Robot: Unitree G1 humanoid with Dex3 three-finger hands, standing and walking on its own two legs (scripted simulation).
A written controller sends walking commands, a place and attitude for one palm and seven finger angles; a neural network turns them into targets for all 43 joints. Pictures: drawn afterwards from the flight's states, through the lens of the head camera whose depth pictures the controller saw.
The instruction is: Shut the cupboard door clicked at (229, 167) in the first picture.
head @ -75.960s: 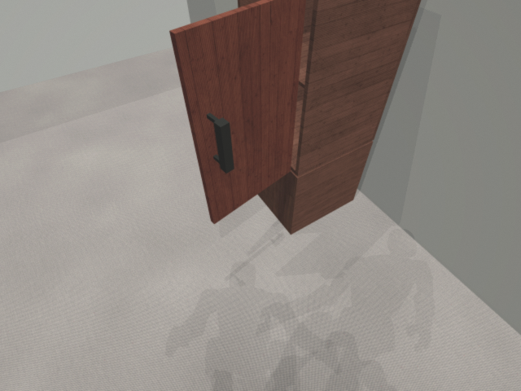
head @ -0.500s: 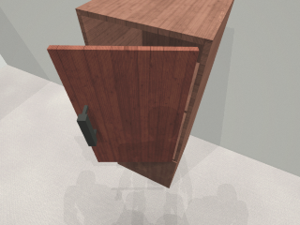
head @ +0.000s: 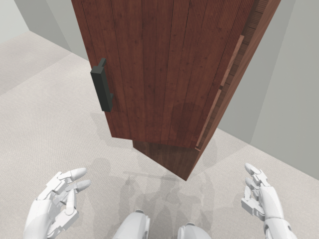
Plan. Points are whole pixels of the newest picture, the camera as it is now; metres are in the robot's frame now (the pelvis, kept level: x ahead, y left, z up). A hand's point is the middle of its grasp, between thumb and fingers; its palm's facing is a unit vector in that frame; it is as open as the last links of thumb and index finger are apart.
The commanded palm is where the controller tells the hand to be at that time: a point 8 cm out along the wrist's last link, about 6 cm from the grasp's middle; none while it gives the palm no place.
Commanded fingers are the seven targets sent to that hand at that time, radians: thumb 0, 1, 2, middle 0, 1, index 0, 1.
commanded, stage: raise the hand and make a fist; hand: left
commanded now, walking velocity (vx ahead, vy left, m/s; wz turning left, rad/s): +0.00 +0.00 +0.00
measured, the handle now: (105, 85) +0.47 +0.22 +0.09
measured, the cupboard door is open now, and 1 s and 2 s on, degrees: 26 26 26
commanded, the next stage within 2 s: bring the fist close to the handle in 1.40 s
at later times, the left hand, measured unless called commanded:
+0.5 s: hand (81, 176) +0.22 +0.20 +0.07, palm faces +0.02 -1.00 -0.03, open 3.5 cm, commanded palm +0.20 +0.25 +0.07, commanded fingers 0.00 0.90 0.90 -1.13 -1.32 -1.13 -1.32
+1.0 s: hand (65, 161) +0.24 +0.23 +0.09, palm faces +0.03 -1.00 -0.05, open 3.1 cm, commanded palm +0.22 +0.28 +0.09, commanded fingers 0.00 0.90 0.90 -1.30 -1.50 -1.30 -1.50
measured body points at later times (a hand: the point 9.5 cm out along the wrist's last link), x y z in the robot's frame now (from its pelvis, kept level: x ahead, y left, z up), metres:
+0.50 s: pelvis +0.01 +0.02 +0.01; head +0.08 +0.03 +0.45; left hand +0.22 +0.25 +0.07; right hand +0.17 -0.24 -0.08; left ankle +0.05 +0.09 -0.63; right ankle +0.03 -0.07 -0.63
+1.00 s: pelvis +0.02 +0.04 +0.03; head +0.07 +0.06 +0.48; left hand +0.23 +0.29 +0.10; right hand +0.20 -0.18 -0.03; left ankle +0.05 +0.09 -0.63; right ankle +0.03 -0.07 -0.63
